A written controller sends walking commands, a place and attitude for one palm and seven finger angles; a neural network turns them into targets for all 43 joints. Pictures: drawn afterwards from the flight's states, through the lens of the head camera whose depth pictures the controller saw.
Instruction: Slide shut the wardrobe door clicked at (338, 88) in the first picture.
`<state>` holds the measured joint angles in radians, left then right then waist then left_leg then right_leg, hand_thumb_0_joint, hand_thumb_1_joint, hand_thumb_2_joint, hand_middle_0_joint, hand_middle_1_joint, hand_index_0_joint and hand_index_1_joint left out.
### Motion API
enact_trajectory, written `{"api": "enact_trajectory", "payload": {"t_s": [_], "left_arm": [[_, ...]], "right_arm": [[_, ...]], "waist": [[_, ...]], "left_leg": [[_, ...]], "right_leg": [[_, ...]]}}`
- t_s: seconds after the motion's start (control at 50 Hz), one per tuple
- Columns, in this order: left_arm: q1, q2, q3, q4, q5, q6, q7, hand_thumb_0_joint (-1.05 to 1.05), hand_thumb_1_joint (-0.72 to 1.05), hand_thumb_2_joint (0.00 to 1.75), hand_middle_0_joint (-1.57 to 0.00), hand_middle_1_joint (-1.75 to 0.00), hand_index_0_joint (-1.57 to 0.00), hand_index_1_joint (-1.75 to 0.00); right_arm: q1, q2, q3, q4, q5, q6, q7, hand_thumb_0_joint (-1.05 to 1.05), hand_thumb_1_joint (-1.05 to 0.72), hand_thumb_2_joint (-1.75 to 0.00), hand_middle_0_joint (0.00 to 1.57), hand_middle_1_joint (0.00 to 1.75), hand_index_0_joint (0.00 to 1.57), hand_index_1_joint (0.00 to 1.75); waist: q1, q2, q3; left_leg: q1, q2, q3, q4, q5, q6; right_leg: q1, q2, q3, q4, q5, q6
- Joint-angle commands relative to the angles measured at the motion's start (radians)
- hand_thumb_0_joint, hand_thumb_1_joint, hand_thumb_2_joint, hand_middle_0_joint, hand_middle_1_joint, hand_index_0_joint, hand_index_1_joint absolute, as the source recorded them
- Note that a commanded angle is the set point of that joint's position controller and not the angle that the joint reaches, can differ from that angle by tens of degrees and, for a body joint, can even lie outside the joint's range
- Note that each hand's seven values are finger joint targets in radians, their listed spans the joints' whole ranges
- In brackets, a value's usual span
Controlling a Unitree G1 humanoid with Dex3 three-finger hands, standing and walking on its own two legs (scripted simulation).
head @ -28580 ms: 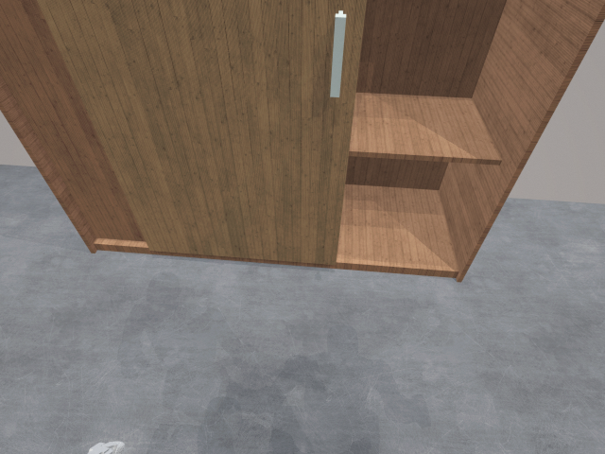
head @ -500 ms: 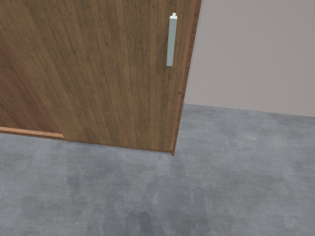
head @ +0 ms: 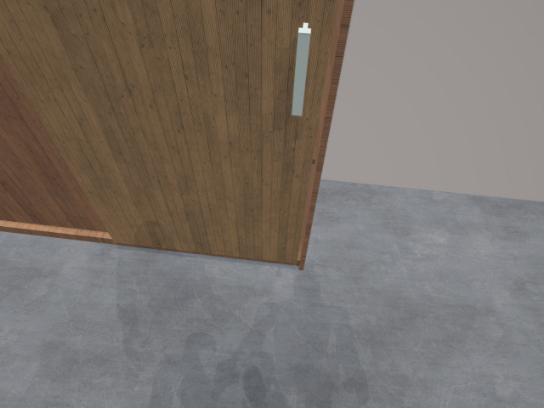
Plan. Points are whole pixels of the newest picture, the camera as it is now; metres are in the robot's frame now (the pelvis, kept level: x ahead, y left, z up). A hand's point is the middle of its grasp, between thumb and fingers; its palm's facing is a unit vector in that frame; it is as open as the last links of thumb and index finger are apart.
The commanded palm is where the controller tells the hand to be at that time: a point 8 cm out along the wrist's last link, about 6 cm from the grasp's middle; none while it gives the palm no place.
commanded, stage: look to check the result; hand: left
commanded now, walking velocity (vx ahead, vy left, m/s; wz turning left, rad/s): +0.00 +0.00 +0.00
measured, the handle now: (301, 71) +0.75 -0.02 +0.13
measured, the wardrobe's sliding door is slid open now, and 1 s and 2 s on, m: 0.01 0.01 0.01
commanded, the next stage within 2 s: stand and wait in 0.14 s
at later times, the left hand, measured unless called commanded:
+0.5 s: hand out of the picture +0.07 +0.21 -0.16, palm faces +0.00 -0.96 -0.29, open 7.4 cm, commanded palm none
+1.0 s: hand out of the picture +0.10 +0.21 -0.15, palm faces +0.00 -0.95 -0.32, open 7.4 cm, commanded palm none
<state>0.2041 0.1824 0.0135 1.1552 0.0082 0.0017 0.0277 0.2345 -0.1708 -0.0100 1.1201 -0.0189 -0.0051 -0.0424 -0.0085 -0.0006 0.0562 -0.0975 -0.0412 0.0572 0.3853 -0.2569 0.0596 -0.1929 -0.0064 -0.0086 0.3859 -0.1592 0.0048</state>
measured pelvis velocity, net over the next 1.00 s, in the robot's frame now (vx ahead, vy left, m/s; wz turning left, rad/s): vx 0.01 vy -0.03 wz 0.01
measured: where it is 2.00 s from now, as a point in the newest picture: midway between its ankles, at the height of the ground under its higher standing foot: outside the picture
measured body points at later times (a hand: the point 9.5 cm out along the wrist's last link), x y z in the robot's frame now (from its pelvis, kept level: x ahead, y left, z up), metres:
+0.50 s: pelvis +0.01 -0.01 +0.00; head +0.03 -0.01 +0.45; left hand +0.07 +0.26 -0.14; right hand +0.05 -0.28 -0.15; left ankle -0.03 +0.08 -0.74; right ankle +0.03 -0.12 -0.74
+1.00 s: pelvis +0.01 -0.03 +0.01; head +0.03 -0.03 +0.45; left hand +0.10 +0.26 -0.13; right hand +0.08 -0.32 -0.14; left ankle -0.03 +0.08 -0.74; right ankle +0.03 -0.12 -0.74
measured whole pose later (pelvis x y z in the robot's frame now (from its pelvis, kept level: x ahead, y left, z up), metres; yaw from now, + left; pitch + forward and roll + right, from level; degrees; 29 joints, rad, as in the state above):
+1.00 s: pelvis +0.01 -0.03 +0.01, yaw +1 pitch -2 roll +0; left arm 0.08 0.31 0.01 1.14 0.01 -0.01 0.01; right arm 0.12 -0.32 -0.01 1.12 -0.02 0.00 -0.01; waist -0.02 0.01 0.06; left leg -0.05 0.00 0.03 0.30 -0.22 0.01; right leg -0.14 0.03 -0.04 0.30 -0.13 -0.04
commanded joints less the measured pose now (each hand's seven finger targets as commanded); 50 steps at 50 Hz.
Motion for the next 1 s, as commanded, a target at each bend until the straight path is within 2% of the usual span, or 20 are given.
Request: {"api": "enact_trajectory", "payload": {"t_s": [0.0,0.04,0.16,0.26,0.36,0.52,0.56,0.6,0.72,0.78,0.9,0.98], "left_arm": [[0.015,0.138,0.026,-0.04,0.006,-0.017,0.003,0.0,0.9,0.9,-0.2,-0.3,-0.2,-0.3],[0.001,0.144,0.026,-0.041,0.005,-0.017,0.001,0.0,0.9,0.9,-0.2,-0.3,-0.2,-0.3],[-0.033,0.18,0.033,-0.053,0.003,-0.022,-0.002,0.0,0.9,0.9,-0.2,-0.3,-0.2,-0.3],[-0.062,0.211,0.037,-0.059,0.003,-0.025,-0.004,0.0,0.9,0.9,-0.2,-0.3,-0.2,-0.3],[-0.084,0.233,0.036,-0.061,0.003,-0.025,-0.007,0.0,0.9,0.9,-0.2,-0.3,-0.2,-0.3],[-0.118,0.27,0.04,-0.07,0.002,-0.031,-0.009,0.0,0.9,0.9,-0.2,-0.3,-0.2,-0.3],[-0.128,0.277,0.039,-0.07,0.001,-0.03,-0.01,0.0,0.9,0.9,-0.2,-0.3,-0.2,-0.3],[-0.124,0.287,0.041,-0.073,0.002,-0.032,-0.01,0.0,0.9,0.9,-0.2,-0.3,-0.2,-0.3],[-0.147,0.304,0.042,-0.076,0.002,-0.037,-0.011,0.0,0.9,0.9,-0.2,-0.3,-0.2,-0.3],[-0.153,0.309,0.041,-0.076,0.001,-0.036,-0.012,0.0,0.9,0.9,-0.2,-0.3,-0.2,-0.3],[-0.156,0.321,0.043,-0.08,0.002,-0.039,-0.013,0.0,0.9,0.9,-0.2,-0.3,-0.2,-0.3],[-0.165,0.327,0.041,-0.076,0.0,-0.04,-0.014,0.0,0.9,0.9,-0.2,-0.3,-0.2,-0.3]], "right_arm": [[0.039,-0.153,-0.023,-0.028,0.004,-0.012,-0.002,0.0,-0.9,-0.9,0.2,0.3,0.2,0.3],[0.025,-0.161,-0.022,-0.026,0.002,-0.011,-0.001,0.0,-0.9,-0.9,0.2,0.3,0.2,0.3],[-0.005,-0.197,-0.025,-0.032,0.001,-0.015,0.002,0.0,-0.9,-0.9,0.2,0.3,0.2,0.3],[-0.031,-0.224,-0.028,-0.033,0.002,-0.016,0.004,0.0,-0.9,-0.9,0.2,0.3,0.2,0.3],[-0.057,-0.244,-0.028,-0.033,0.002,-0.013,0.008,0.0,-0.9,-0.9,0.2,0.3,0.2,0.3],[-0.085,-0.285,-0.03,-0.038,0.003,-0.016,0.012,0.0,-0.9,-0.9,0.2,0.3,0.2,0.3],[-0.096,-0.292,-0.029,-0.037,0.003,-0.015,0.013,0.0,-0.9,-0.9,0.2,0.3,0.2,0.3],[-0.102,-0.299,-0.03,-0.041,0.004,-0.016,0.014,0.0,-0.9,-0.9,0.2,0.3,0.2,0.3],[-0.113,-0.318,-0.032,-0.043,0.003,-0.014,0.017,0.0,-0.9,-0.9,0.2,0.3,0.2,0.3],[-0.124,-0.326,-0.03,-0.043,0.002,-0.013,0.017,0.0,-0.9,-0.9,0.2,0.3,0.2,0.3],[-0.129,-0.337,-0.031,-0.048,0.003,-0.014,0.019,0.0,-0.9,-0.9,0.2,0.3,0.2,0.3],[-0.133,-0.343,-0.03,-0.045,0.002,-0.013,0.019,0.0,-0.9,-0.9,0.2,0.3,0.2,0.3]], "waist": [[-0.002,0.017,0.013],[-0.002,0.011,0.019],[-0.003,0.015,-0.042],[-0.003,0.009,-0.05],[-0.002,0.012,-0.031],[-0.005,0.005,-0.08],[-0.004,0.014,-0.065],[-0.003,0.021,-0.079],[-0.008,0.003,-0.087],[-0.007,0.003,-0.063],[-0.007,0.004,-0.091],[-0.009,0.005,-0.084]], "left_leg": [[-0.05,0.16,-0.133,-0.101,0.173,-0.009],[-0.052,0.158,-0.134,-0.107,0.156,-0.011],[-0.022,0.16,-0.135,-0.103,0.203,-0.014],[-0.011,0.163,-0.134,-0.105,0.222,-0.018],[-0.019,0.162,-0.138,-0.119,0.169,-0.018],[0.007,0.168,-0.136,-0.117,0.214,-0.023],[0.001,0.169,-0.138,-0.126,0.2,-0.025],[0.013,0.168,-0.135,-0.12,0.207,-0.024],[0.022,0.169,-0.134,-0.123,0.201,-0.027],[0.012,0.17,-0.135,-0.133,0.181,-0.029],[0.028,0.171,-0.132,-0.128,0.188,-0.029],[0.026,0.171,-0.131,-0.132,0.177,-0.031]], "right_leg": [[0.015,-0.091,0.079,-0.043,0.099,-0.042],[0.014,-0.093,0.082,-0.048,0.09,-0.041],[0.055,-0.1,0.083,-0.045,0.136,-0.045],[0.066,-0.106,0.086,-0.052,0.163,-0.048],[0.06,-0.109,0.096,-0.075,0.123,-0.047],[0.094,-0.117,0.097,-0.075,0.187,-0.051],[0.089,-0.116,0.098,-0.083,0.169,-0.05],[0.094,-0.118,0.103,-0.087,0.18,-0.052],[0.103,-0.122,0.11,-0.1,0.199,-0.053],[0.094,-0.12,0.113,-0.109,0.177,-0.053],[0.107,-0.121,0.117,-0.115,0.192,-0.053],[0.108,-0.124,0.122,-0.124,0.187,-0.053]]}}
